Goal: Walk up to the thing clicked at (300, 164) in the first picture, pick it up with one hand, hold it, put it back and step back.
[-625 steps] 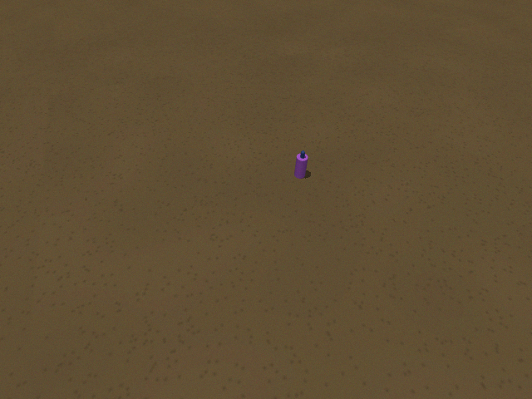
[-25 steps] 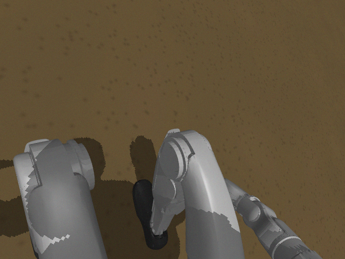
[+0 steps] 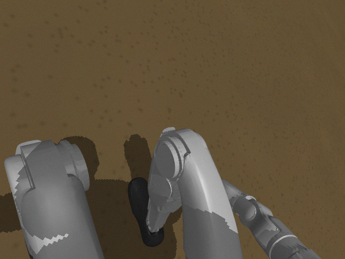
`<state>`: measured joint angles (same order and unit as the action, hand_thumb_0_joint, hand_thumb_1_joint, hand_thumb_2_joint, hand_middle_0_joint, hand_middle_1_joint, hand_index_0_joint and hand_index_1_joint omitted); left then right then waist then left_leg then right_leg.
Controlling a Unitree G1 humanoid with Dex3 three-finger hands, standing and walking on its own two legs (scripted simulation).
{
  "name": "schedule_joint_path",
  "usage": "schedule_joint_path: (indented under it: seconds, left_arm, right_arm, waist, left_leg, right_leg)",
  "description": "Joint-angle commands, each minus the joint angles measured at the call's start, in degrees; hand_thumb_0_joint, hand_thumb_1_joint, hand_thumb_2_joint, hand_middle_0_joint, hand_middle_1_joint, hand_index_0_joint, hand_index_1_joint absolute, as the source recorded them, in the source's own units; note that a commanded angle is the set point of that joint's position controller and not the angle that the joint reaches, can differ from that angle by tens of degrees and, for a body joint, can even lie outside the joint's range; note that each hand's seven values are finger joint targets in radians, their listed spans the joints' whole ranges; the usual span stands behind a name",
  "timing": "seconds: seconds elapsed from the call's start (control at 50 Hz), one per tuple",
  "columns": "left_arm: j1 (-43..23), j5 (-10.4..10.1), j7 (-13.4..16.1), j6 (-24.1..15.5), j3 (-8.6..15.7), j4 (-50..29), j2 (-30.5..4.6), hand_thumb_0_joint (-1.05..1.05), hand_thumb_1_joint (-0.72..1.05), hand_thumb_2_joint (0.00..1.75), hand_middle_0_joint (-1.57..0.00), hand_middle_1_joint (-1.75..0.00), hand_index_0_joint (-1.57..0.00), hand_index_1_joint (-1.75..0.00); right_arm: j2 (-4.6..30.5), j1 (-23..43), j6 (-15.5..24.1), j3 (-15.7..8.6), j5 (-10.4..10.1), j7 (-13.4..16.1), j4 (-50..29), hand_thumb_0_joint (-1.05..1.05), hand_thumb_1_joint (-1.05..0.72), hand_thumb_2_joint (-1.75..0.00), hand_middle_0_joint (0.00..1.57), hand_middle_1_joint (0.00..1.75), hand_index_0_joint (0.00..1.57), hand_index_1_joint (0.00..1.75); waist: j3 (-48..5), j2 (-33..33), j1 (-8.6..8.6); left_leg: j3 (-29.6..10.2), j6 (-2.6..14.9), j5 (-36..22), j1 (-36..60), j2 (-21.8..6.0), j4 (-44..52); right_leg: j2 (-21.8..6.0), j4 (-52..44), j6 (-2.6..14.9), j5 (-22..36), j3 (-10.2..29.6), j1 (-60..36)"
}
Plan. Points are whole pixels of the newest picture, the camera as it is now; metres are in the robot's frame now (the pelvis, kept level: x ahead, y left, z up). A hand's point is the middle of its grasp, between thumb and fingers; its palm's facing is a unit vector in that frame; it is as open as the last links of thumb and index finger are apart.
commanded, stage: close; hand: left
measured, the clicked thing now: out of the picture +0.38 +0.34 -0.19
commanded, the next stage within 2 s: settle in 0.16 s
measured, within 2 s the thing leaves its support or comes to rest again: leaves its support in 0.50 s
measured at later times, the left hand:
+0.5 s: hand out of the picture +0.38 +0.33 -0.15, palm faces +0.52 -0.86 +0.03, open 6.6 cm
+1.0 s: hand out of the picture +0.35 +0.35 -0.05, palm faces +0.51 -0.86 +0.01, open 6.7 cm
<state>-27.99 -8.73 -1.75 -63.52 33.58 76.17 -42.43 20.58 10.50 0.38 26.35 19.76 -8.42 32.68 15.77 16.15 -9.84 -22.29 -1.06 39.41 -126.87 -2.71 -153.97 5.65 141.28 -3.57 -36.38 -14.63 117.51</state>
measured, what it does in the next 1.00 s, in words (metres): stands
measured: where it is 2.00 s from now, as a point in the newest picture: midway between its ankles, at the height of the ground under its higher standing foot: (107, 242)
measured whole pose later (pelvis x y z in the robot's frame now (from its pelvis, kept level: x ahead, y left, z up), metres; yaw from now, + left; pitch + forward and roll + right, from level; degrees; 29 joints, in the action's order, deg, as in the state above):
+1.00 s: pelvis +0.01 -0.01 +0.03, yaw +3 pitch +18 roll -13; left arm -23.6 -10.2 -3.6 -48.0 28.0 50.7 -32.4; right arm 17.7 3.5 -1.5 14.9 12.0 -8.1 35.7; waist 4.7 8.6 -5.8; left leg -16.6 -0.6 38.5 -129.1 -2.9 -147.0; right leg 3.3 137.9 -2.3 -38.0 -11.3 120.1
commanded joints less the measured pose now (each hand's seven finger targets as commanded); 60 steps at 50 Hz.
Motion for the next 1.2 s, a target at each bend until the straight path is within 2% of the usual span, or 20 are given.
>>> schedule_joint_path:
  seconds: [0.0, 0.08, 0.1, 0.14, 0.18, 0.26, 0.34, 0.38, 0.52, 0.64, 0.66, 0.74, 0.82, 0.86, 0.9, 0.94, 1.0, 1.04, 1.14, 1.18]
  left_arm:
    - [-10.5, 0.1, 1.1, -4.7, 1.5, -8.4, -12.1, 0.00, 0.44, 0.75, -0.76, -0.69, -0.74, -0.70]
    - [-9.6, 0.7, 1.5, -4.2, 0.5, -6.3, -11.2, 0.00, 0.52, 0.90, -0.89, -0.85, -0.87, -0.86]
    - [-10.2, 0.4, 1.4, -4.2, -1.5, -6.3, -8.8, 0.00, 0.52, 0.93, -0.93, -0.89, -0.91, -0.90]
    - [-10.6, 0.5, 1.8, -4.2, -0.1, -6.5, -10.5, 0.00, 0.53, 0.98, -1.00, -0.96, -0.98, -0.97]
    - [-11.1, 0.7, 1.4, -4.2, -2.5, -5.5, -8.3, 0.00, 0.54, 1.02, -1.05, -1.02, -1.04, -1.03]
    - [-11.4, 0.5, 1.9, -4.8, -0.1, -6.6, -11.7, 0.00, 0.58, 1.17, -1.16, -1.19, -1.14, -1.20]
    - [-10.5, -0.3, 1.5, -4.8, -1.5, -6.6, -9.2, 0.00, 0.68, 1.32, -1.26, -1.31, -1.25, -1.34]
    - [-10.9, -0.3, 1.7, -5.1, 0.0, -8.6, -11.2, 0.00, 0.61, 1.35, -1.30, -1.36, -1.28, -1.39]
    - [-9.9, 0.6, 1.5, -2.6, 1.2, -16.1, -12.3, 0.00, 0.58, 1.36, -1.32, -1.38, -1.31, -1.41]
    - [-7.8, 0.1, 0.9, 1.9, -0.3, -21.6, -9.0, 0.00, 0.54, 1.38, -1.36, -1.42, -1.34, -1.45]
    - [-8.0, 0.0, 0.4, 2.5, -3.0, -22.3, -5.7, 0.00, 0.54, 1.38, -1.37, -1.43, -1.36, -1.46]
    - [-8.4, -0.4, -0.1, 5.0, -2.0, -27.8, -6.2, 0.00, 0.50, 1.39, -1.38, -1.46, -1.37, -1.48]
    - [-6.9, -1.3, -1.2, 8.0, -5.2, -29.3, -0.6, 0.00, 0.49, 1.38, -1.38, -1.46, -1.37, -1.48]
    - [-9.8, -1.6, -1.0, 9.0, -3.3, -35.1, -3.6, 0.00, 0.45, 1.37, -1.37, -1.45, -1.37, -1.47]
    - [-8.1, -1.7, -1.9, 10.8, -5.4, -35.3, -0.1, 0.00, 0.44, 1.35, -1.36, -1.44, -1.36, -1.46]
    - [-8.1, -2.1, -2.2, 11.9, -3.9, -39.9, -1.4, 0.00, 0.42, 1.34, -1.35, -1.43, -1.35, -1.45]
    - [-2.9, -2.8, -3.4, 14.9, -6.8, -33.5, 4.7, 0.00, 0.41, 1.30, -1.34, -1.40, -1.33, -1.42]
    - [-9.3, -3.2, -3.1, 14.6, -2.5, -44.0, -1.2, 0.00, 0.39, 1.30, -1.31, -1.38, -1.30, -1.40]
    - [-5.1, -4.0, -5.1, 17.5, -5.9, -39.4, 5.9, 0.00, 0.45, 1.29, -1.31, -1.38, -1.31, -1.39]
    - [-7.2, -4.1, -5.5, 17.5, -2.8, -43.4, 1.5, 0.00, 0.44, 1.28, -1.31, -1.37, -1.31, -1.39]
  right_arm:
    - [20.2, 0.0, -0.5, -7.0, 0.3, 1.3, -2.3, 0.00, -0.86, -0.89, 0.20, 0.30, 0.20, 0.30]
    - [20.2, -0.5, -0.7, -6.8, 0.5, 1.2, -2.0, 0.00, -0.86, -0.89, 0.20, 0.30, 0.20, 0.30]
    - [19.7, -0.1, -0.6, -6.4, 0.4, 1.1, -2.2, 0.00, -0.87, -0.89, 0.20, 0.30, 0.20, 0.30]
    - [20.2, 0.0, -0.6, -6.7, 0.4, 1.2, -2.4, 0.00, -0.87, -0.90, 0.20, 0.30, 0.20, 0.30]
    - [20.2, -0.3, -0.7, -6.6, 0.4, 1.0, -1.6, 0.00, -0.87, -0.89, 0.20, 0.30, 0.20, 0.30]
    - [20.6, 0.0, -0.7, -6.3, 0.4, 1.1, -2.6, 0.00, -0.88, -0.90, 0.20, 0.30, 0.20, 0.30]
    - [20.2, -0.1, -0.6, -6.3, 0.3, 1.1, -2.1, 0.00, -0.88, -0.90, 0.20, 0.30, 0.20, 0.30]
    - [20.4, -0.5, -0.6, -6.5, 0.3, 1.1, -1.7, 0.00, -0.87, -0.90, 0.20, 0.30, 0.20, 0.30]
    - [20.2, -2.2, -1.3, -8.5, -0.3, 1.1, -1.4, 0.00, -0.87, -0.90, 0.20, 0.30, 0.20, 0.30]
    - [19.3, -3.8, -1.5, -11.1, -1.9, 1.0, -1.5, 0.00, -0.88, -0.90, 0.20, 0.30, 0.20, 0.30]
    - [18.7, -3.4, -1.5, -11.4, -2.3, 0.9, -1.5, 0.00, -0.88, -0.90, 0.20, 0.30, 0.20, 0.30]
    - [18.3, -4.5, -1.4, -13.6, -3.7, 0.9, -2.0, 0.00, -0.88, -0.90, 0.20, 0.30, 0.20, 0.30]
    - [16.1, -6.5, -1.5, -15.3, -5.6, 0.9, -0.4, 0.00, -0.88, -0.90, 0.20, 0.30, 0.20, 0.30]
    - [15.7, -7.1, -1.5, -16.4, -6.6, 1.1, -0.7, 0.00, -0.88, -0.90, 0.20, 0.30, 0.20, 0.30]
    - [15.0, -7.4, -1.5, -17.6, -7.6, 1.3, -0.6, 0.00, -0.88, -0.90, 0.20, 0.30, 0.20, 0.30]
    - [14.0, -9.2, -1.6, -18.6, -8.5, 1.7, 0.0, 0.00, -0.88, -0.90, 0.20, 0.30, 0.20, 0.30]
    - [13.1, -9.2, -1.8, -19.8, -10.0, 2.1, -0.5, 0.00, -0.88, -0.90, 0.20, 0.30, 0.20, 0.30]
    - [12.5, -11.3, -2.1, -20.9, -10.6, 2.7, 0.8, 0.00, -0.88, -0.90, 0.20, 0.30, 0.20, 0.30]
    - [10.9, -12.1, -2.3, -22.4, -12.1, 3.2, 0.7, 0.00, -0.88, -0.90, 0.20, 0.30, 0.20, 0.30]
    - [10.4, -12.6, -2.3, -23.5, -12.7, 3.7, 1.1, 0.00, -0.88, -0.90, 0.20, 0.30, 0.20, 0.30]
  waist:
    - [-30.4, -30.3, -4.49]
    - [-29.6, -30.4, -5.24]
    - [-28.5, -29.3, -5.54]
    - [-29.0, -28.9, -5.46]
    - [-27.2, -29.5, -6.13]
    - [-29.2, -29.0, -5.68]
    - [-28.7, -29.2, -5.50]
    - [-29.8, -31.1, -4.89]
    - [-33.3, -36.2, -3.90]
    - [-35.8, -35.7, -2.57]
    - [-34.7, -35.1, -2.84]
    - [-37.1, -35.2, -0.97]
    - [-37.0, -33.1, -0.12]
    - [-38.9, -33.8, 1.18]
    - [-39.3, -32.7, 1.48]
    - [-43.7, -33.8, 3.08]
    - [-42.8, -29.4, 2.91]
    - [-47.0, -31.8, 4.93]
    - [-46.7, -28.1, 3.98]
    - [-50.0, -27.9, 6.19]
  left_leg:
    - [6.5, -0.48, -2.6, 20.3, -3.1, 19.7]
    - [6.4, -0.47, -2.7, 20.0, -3.0, 19.9]
    - [6.4, -0.25, -1.5, 18.8, -2.9, 19.7]
    - [6.3, -0.20, -1.5, 19.5, -3.1, 19.7]
    - [5.4, -0.53, -0.5, 19.8, -3.3, 20.8]
    - [5.4, -0.34, -1.2, 19.7, -3.2, 20.2]
    - [5.7, -0.34, -1.7, 20.0, -3.2, 20.2]
    - [5.6, -0.60, -2.3, 20.9, -3.1, 20.6]
    - [6.6, -1.15, -5.4, 23.8, -3.2, 21.7]
    - [7.9, -0.77, -4.5, 22.9, -2.7, 22.8]
    - [7.8, -0.80, -3.3, 22.5, -2.6, 23.6]
    - [8.1, -0.49, -1.7, 22.6, -2.4, 24.9]
    - [9.1, 0.08, 1.5, 20.0, -1.7, 26.1]
    - [9.8, 0.39, 3.4, 19.5, -1.5, 27.2]
    - [10.3, 0.56, 5.0, 20.1, -1.4, 28.2]
    - [11.4, 0.59, 2.0, 21.4, -1.0, 28.3]
    - [12.1, 0.92, 1.0, 20.0, -0.7, 28.7]
    - [13.1, 0.92, -1.2, 21.9, -0.5, 28.8]
    - [14.0, 1.28, -1.4, 20.2, 0.0, 30.1]
    - [14.9, 1.51, -1.9, 21.0, -0.1, 30.1]
  right_leg:
    - [1.6, -10.5, 4.11, 7.2, -5.8, -12.1]
    - [1.7, -10.8, 4.19, 7.4, -6.0, -11.8]
    - [1.7, -11.3, 3.97, 6.7, -6.0, -11.7]
    - [1.7, -11.4, 3.87, 6.8, -6.1, -12.0]
    - [1.5, -10.9, 3.94, 5.8, -6.5, -10.4]
    - [1.7, -11.0, 3.89, 6.8, -6.6, -11.9]
    - [1.7, -11.2, 3.93, 7.3, -6.4, -11.6]
    - [1.6, -11.1, 3.94, 7.7, -6.3, -12.4]
    - [1.3, -10.4, 4.47, 10.0, -5.4, -12.4]
    - [1.0, -11.6, 4.70, 9.5, -4.2, -11.5]
    - [0.8, -11.7, 4.64, 8.4, -4.1, -10.0]
    - [0.5, -11.8, 4.84, 7.3, -3.4, -8.6]
    - [0.2, -13.3, 4.99, 4.3, -2.2, -6.9]
    - [0.0, -14.0, 5.15, 2.7, -1.4, -6.6]
    - [-0.2, -15.1, 5.17, 1.4, -0.7, -5.9]
    - [-0.3, -15.4, 5.43, 3.5, 0.3, -7.6]
    - [-0.5, -16.3, 5.65, 3.3, 1.2, -6.1]
    - [-0.7, -17.0, 5.76, 4.8, 2.4, -8.3]
    - [-1.3, -18.3, 5.74, 3.9, 3.3, -8.1]
    - [-1.4, -19.3, 5.74, 3.8, 4.4, -9.4]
